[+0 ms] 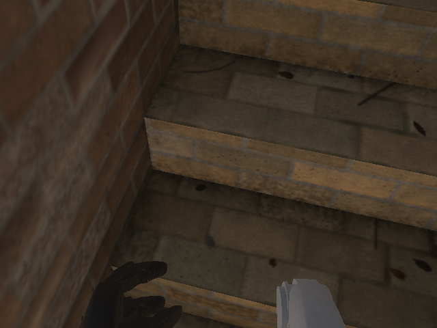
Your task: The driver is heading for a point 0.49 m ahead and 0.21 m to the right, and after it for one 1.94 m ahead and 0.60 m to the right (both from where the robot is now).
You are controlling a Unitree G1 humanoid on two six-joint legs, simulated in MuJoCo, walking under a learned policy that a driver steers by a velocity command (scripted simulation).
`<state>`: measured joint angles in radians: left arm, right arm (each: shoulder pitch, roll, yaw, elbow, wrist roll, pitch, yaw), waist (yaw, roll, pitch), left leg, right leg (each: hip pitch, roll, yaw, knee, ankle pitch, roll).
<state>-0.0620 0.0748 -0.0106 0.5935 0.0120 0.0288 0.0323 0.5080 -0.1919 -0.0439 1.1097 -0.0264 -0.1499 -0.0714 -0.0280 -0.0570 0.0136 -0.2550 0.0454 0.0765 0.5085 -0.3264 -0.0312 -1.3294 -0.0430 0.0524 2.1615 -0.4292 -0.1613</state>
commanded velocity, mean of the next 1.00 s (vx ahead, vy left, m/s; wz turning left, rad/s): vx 0.43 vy -0.17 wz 0.01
